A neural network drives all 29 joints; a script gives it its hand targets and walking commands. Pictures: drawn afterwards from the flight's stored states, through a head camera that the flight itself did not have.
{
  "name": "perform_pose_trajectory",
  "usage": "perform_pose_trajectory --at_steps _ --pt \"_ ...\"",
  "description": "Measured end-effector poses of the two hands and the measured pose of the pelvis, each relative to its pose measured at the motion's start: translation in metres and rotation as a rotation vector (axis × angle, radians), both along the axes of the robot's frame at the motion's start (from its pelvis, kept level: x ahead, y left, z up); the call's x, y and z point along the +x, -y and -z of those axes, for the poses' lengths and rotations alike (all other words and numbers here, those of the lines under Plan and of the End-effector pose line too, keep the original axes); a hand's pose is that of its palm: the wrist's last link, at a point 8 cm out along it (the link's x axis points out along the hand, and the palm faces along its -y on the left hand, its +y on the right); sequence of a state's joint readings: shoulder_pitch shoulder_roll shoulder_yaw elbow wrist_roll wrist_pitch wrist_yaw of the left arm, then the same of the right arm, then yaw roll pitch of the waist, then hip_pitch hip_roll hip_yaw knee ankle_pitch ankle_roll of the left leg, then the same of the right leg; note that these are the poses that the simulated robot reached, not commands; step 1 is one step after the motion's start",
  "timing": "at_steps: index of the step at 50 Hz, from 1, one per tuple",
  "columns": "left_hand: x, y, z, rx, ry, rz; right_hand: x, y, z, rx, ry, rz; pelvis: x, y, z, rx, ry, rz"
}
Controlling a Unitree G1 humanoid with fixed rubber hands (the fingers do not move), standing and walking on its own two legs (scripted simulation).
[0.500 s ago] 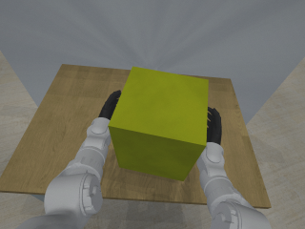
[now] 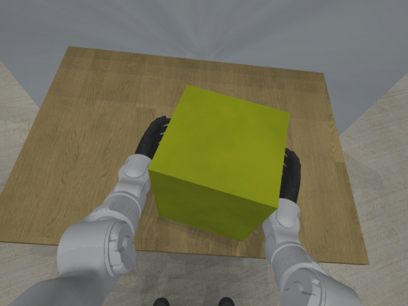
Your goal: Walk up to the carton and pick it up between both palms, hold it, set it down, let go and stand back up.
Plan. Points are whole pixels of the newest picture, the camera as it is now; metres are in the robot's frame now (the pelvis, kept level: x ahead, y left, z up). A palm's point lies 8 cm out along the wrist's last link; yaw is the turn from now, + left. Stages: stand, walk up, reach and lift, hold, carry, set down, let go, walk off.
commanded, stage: set down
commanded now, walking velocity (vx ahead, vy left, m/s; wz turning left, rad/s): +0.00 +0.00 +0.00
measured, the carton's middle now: (216, 170) +0.40 -0.02 -0.05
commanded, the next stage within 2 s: none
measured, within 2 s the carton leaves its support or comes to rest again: rests again in 1.02 s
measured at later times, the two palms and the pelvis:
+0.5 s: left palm (149, 155) +0.42 +0.13 -0.04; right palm (283, 200) +0.33 -0.16 -0.05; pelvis -0.01 +0.00 -0.01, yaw +0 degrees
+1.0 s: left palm (142, 149) +0.43 +0.14 -0.03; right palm (281, 196) +0.34 -0.15 -0.04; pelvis -0.02 +0.02 -0.01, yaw -1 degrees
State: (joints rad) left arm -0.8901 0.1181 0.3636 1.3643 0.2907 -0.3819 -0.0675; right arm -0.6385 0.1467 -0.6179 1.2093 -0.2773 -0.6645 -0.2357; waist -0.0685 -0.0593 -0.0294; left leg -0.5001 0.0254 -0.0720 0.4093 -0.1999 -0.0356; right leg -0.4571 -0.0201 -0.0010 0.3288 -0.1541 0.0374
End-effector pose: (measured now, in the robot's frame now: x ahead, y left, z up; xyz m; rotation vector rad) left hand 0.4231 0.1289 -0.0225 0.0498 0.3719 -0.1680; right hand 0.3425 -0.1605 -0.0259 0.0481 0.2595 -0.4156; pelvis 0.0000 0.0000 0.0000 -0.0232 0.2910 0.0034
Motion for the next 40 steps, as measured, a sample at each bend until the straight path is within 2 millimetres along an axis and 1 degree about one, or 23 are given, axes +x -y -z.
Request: perform_pose_trajectory --at_steps 8,25,35,40 --pt "-0.001 0.000 0.019 -0.005 -0.013 0.014 -0.007 -0.002 0.020 0.009 -0.017 0.019 -0.004 -0.003 0.004 -0.008 -0.074 -0.003" --pt "-0.002 0.002 0.013 -0.004 0.015 0.026 -0.013 -0.001 0.022 0.012 -0.001 0.027 -0.011 -0.004 0.006 -0.015 -0.101 -0.012" --pt "0.001 0.002 0.013 -0.012 0.017 0.035 -0.013 -0.002 0.023 0.014 0.001 0.038 -0.013 -0.006 0.008 -0.019 -0.124 -0.011" --pt "0.003 -0.001 0.016 -0.001 0.002 0.032 -0.009 -0.003 0.024 0.023 -0.034 0.035 -0.015 -0.009 0.009 -0.022 -0.129 -0.007"
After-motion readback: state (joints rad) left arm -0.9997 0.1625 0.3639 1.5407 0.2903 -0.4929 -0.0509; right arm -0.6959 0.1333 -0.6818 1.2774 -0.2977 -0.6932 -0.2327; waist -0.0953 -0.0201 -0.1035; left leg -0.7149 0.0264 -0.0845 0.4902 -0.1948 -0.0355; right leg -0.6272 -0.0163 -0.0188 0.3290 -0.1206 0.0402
